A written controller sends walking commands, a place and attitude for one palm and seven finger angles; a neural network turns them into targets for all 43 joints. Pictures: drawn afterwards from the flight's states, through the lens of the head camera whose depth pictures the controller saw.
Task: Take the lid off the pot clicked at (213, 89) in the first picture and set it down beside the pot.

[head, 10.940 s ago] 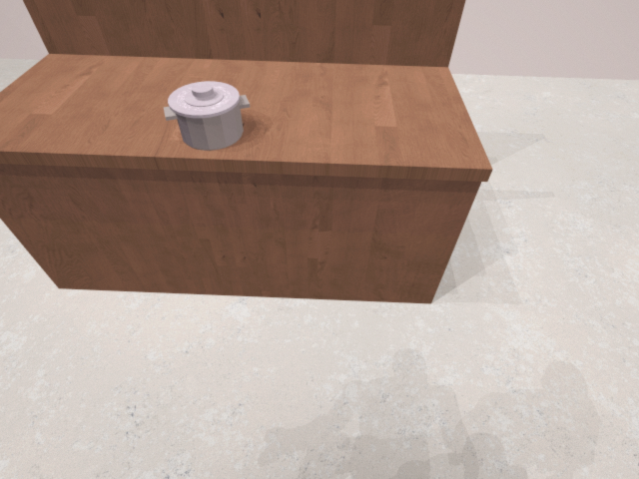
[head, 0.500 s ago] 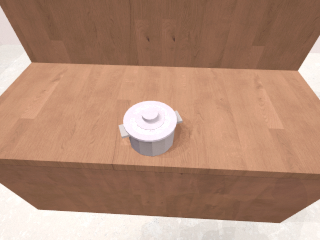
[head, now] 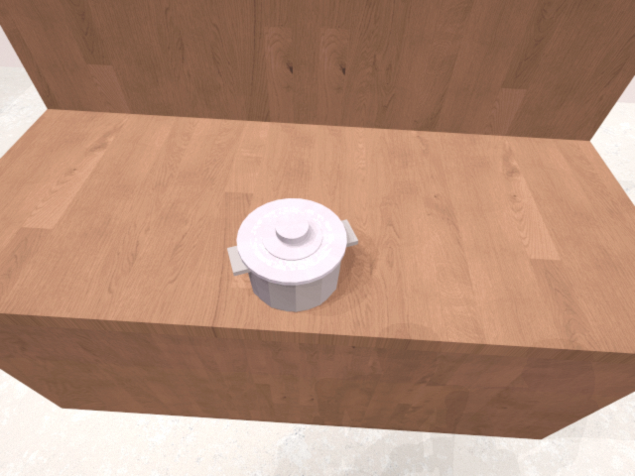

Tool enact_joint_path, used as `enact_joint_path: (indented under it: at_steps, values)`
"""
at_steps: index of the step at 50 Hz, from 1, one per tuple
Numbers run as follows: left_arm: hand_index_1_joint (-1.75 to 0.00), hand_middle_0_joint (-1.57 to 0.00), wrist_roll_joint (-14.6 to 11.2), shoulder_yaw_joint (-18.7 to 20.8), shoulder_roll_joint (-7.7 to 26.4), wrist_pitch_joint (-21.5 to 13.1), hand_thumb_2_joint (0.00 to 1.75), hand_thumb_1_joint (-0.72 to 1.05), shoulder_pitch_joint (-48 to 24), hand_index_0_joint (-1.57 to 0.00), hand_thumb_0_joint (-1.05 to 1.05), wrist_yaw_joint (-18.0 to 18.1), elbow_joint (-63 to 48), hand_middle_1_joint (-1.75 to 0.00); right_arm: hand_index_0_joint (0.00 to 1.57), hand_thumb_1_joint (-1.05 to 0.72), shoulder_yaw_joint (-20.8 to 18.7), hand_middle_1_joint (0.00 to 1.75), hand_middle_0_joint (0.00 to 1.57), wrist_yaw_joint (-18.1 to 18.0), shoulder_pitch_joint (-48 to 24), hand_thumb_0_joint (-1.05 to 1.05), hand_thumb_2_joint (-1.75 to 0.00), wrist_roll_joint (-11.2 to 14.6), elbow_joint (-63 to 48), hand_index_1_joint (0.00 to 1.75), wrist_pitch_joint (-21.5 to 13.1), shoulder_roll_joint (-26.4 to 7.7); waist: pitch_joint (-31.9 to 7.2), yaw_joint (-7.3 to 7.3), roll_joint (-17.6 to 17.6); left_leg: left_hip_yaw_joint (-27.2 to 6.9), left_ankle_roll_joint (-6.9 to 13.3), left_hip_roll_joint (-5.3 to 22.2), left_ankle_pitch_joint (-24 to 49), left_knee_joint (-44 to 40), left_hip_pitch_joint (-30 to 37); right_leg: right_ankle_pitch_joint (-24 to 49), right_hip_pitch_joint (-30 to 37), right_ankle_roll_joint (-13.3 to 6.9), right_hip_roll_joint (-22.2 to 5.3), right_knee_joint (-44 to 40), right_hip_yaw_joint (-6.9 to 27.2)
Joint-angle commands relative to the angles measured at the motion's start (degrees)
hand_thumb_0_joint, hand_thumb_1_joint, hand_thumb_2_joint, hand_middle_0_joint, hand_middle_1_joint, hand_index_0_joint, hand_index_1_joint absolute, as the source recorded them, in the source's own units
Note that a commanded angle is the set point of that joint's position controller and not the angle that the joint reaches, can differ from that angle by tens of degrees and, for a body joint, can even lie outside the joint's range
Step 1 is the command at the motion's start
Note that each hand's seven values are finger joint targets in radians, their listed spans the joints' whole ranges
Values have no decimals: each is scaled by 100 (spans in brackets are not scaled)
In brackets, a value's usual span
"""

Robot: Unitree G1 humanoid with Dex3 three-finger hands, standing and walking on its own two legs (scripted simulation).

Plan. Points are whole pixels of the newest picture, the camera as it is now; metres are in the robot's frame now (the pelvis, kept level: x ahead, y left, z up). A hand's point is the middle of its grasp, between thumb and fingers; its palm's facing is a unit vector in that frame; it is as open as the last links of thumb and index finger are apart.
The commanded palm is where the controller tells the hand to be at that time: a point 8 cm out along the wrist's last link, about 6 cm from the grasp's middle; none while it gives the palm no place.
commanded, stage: come to a stop and stand still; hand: left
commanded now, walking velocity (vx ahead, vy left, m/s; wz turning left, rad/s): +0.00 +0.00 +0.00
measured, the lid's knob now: (292, 228) +0.47 +0.07 +0.02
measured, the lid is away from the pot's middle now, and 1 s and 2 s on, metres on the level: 0.00 0.00 0.00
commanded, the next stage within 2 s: look again from close up in 0.14 s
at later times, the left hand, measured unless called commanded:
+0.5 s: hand out of the picture -0.01 +0.16 -0.18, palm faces +0.01 -0.99 -0.17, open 7.4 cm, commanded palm none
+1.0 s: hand out of the picture -0.03 +0.15 -0.18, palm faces +0.02 -0.99 -0.15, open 7.4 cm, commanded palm +0.08 +0.20 -0.07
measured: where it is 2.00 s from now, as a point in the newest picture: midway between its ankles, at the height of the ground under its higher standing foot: outside the picture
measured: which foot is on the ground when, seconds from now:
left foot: down 0.00-1.00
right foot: down 0.00-1.00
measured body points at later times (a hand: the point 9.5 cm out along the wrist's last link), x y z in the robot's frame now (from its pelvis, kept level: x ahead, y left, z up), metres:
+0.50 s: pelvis +0.00 -0.01 +0.00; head +0.01 +0.00 +0.45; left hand -0.01 +0.21 -0.16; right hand -0.01 -0.23 -0.16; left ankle -0.04 +0.09 -0.74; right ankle -0.03 -0.13 -0.74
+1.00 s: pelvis -0.01 -0.01 +0.00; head +0.00 +0.01 +0.45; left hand -0.03 +0.20 -0.16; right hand -0.03 -0.22 -0.15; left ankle -0.04 +0.09 -0.74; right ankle -0.03 -0.13 -0.74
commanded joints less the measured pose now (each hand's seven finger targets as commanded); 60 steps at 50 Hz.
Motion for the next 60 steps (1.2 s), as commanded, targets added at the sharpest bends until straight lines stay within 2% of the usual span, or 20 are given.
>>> enact_joint_path:
  at_steps: [1, 5, 10, 16, 24, 32, 38, 42, 43, 49, 50, 51, 52, 53, 54, 55, 56, 57, 59, 60]
  values:
    - [-30, -20, -11, 105, 567, -97, 90, 90, 463, -20, 0, 68, -186, -30, 20, -90, -93, 30, 20, -27, 389, 0, -90, -16, -97, 30, -90, -533, -15, -11, 92, -638, 4, 751, 2039, -363, 201, 1831, -151, -346, -549, -325, 442]
    - [-30, -20, -6, 101, 563, -86, 90, 90, 454, -20, 0, 66, -164, -30, 20, -90, -87, 30, 20, -22, 344, 0, -90, -14, -51, 30, -80, -506, 122, 10, 149, -642, -1, 746, 1913, -423, 120, 1705, -174, -337, -546, -389, 432]
    - [-30, -20, -8, 95, 564, -107, 90, 90, 471, -20, 0, 66, -151, -30, 20, -90, -87, 30, 20, -19, 361, 0, -90, -9, -9, 30, -76, -493, 71, 6, 28, -632, -10, 759, 1887, -435, 161, 1836, -127, -351, -567, -431, 448]
    - [-30, -20, -8, 90, 557, -114, 90, 90, 490, -20, 0, 65, -140, -30, 20, -90, -80, 30, 20, -15, 363, 0, -90, -4, 60, 30, -76, -469, 90, 14, 103, -618, -21, 758, 1838, -471, 168, 1816, -118, -349, -565, -478, 474]
    - [-30, -20, -9, 74, 522, -108, 90, 90, 556, -20, 0, 54, -116, -30, 20, -90, -69, 30, 20, -2, 395, 0, -90, 1, 113, 30, -65, -427, 217, 40, 58, -594, -15, 745, 1452, -525, 28, 1517, -160, -342, -564, -593, 481]
    - [-30, -20, -8, 69, 457, -115, 90, 90, 612, -20, 0, 57, -79, -30, 20, -90, -61, 30, 20, -9, 504, 0, -90, 4, 178, 30, -90, -355, 135, 33, 127, -607, 3, 762, 1592, -538, 84, 1504, -158, -349, -539, -554, 473]
    - [-30, -20, -11, 56, 441, -121, 90, 90, 664, -20, 0, 53, -46, -30, 20, -90, -69, 30, 20, -11, 506, 0, -90, 12, 211, 30, -78, -302, 255, 45, 0, -606, 14, 763, 1486, -529, 4, 1515, -191, -351, -539, -605, 453]
    - [-30, -20, -4, 59, 401, -128, 90, 90, 706, -20, 0, 63, -34, -30, 20, -90, -65, 30, 20, -15, 570, 0, -90, 13, 237, 30, -97, -271, 163, 30, 117, -610, 12, 764, 1586, -526, 45, 1510, -169, -342, -541, -573, 466]
    - [-30, -20, -9, 56, 407, -128, 90, 90, 718, -20, 0, 58, -34, -30, 20, -90, -70, 30, 20, -17, 548, 0, -90, 16, 225, 30, -88, -268, 197, 45, -1, -613, 23, 773, 1561, -510, 8, 1549, -156, -346, -535, -601, 439]
    - [-30, -20, 0, 52, 369, -115, 90, 90, 729, -20, 0, 60, -19, -30, 20, -90, -64, 30, 20, -12, 569, 0, -90, 19, 239, 30, -82, -244, 331, 42, 100, -619, 13, 749, 1335, -547, -110, 1310, -232, -335, -531, -634, 462]
    - [-30, -20, 98, 124, 591, -241, 90, 90, 799, -20, 0, 251, 211, -30, 20, -90, -71, 30, 20, 26, 2, 0, -90, 27, -243, 30, -106, -570, 305, 90, 305, -481, -189, 741, 2384, 482, -495, 3309, -207, -225, -726, -488, 543]
    - [-35, -24, -642, -233, 1178, -1096, 90, 90, -2867, -24, 0, 264, -7160, -35, 20, -90, -132, 30, 20, 55, -12, 0, -90, 427, -2219, 30, -1130, -1314, -2360, 21, 1148, -725, -295, 241, 2331, -345, 658, 2549, 576, -307, -278, -49, 111]
    - [-40, -29, -259, 10, 1061, -614, 90, 90, -800, -29, 0, 549, -5970, -40, 20, -90, -57, 30, 20, -211, -498, 0, -90, 460, -1914, 30, -1497, -964, -2340, 125, 1831, -633, -344, 471, 2806, -288, 955, 1664, 180, -418, -85, 58, 52]
    - [-44, -33, -320, -377, 398, 95, 90, 90, 398, -33, 0, 714, -5382, -44, 20, -90, -87, 30, 20, -133, -566, 0, -90, 574, -1944, 30, -1565, -863, -1537, 76, 1482, -712, -422, 434, 2514, -285, 509, 1203, -103, -298, -91, -18, -276]
    - [-49, -38, -328, -947, -290, 254, 90, 90, 256, -38, 0, 621, -5277, -49, 20, -90, -59, 30, 20, -74, -455, 0, -90, 520, -1892, 30, -1638, -1015, -736, -86, 721, -716, -293, 359, 1976, -344, 254, 1197, -193, -264, -22, -233, -394]
    - [-54, -42, -217, -1263, -596, 224, 90, 90, 315, -42, 0, 540, -4895, -54, 20, -90, -35, 30, 20, -27, -483, 0, -90, 425, -1990, 30, -1698, -1083, -110, -204, 131, -773, -186, 340, 1589, -386, 52, 1097, -434, -227, 36, -288, -483]
    - [-59, -46, -75, -1175, -591, 188, 90, 90, 508, -46, 0, 512, -4155, -59, 20, -90, -93, 30, 20, 10, -429, 0, -90, 283, -2019, 30, -1645, -1164, 162, -217, -397, -808, -94, 309, 1381, -319, -182, 985, -670, -201, 87, -309, -539]
    - [-64, -51, 4, -782, -338, 140, 90, 90, 748, -51, 0, 477, -3658, -64, 20, -90, -213, 30, 20, 59, -402, 0, -90, 220, -2102, 30, -1524, -1217, 287, -89, -751, -829, -91, 313, 1220, -314, -452, 798, -778, -189, 103, -269, -572]
    - [-73, -60, 28, -25, 261, -44, 90, 90, 1594, -60, 0, 402, -3942, -73, 20, -90, -350, 30, 20, 143, -549, 0, -90, 152, -2553, 30, -1385, -1225, -154, 272, -804, -692, -174, 286, 1181, -320, -522, 721, -454, -211, 48, -210, -508]
    - [-78, -64, -6, 305, 536, -142, 90, 90, 1933, -64, 0, 358, -4491, -78, 20, -90, -371, 30, 20, 168, -736, 0, -90, 132, -2785, 30, -1335, -1177, -302, 398, -629, -612, -207, 262, 1198, -347, -524, 708, -254, -217, 5, -199, -457]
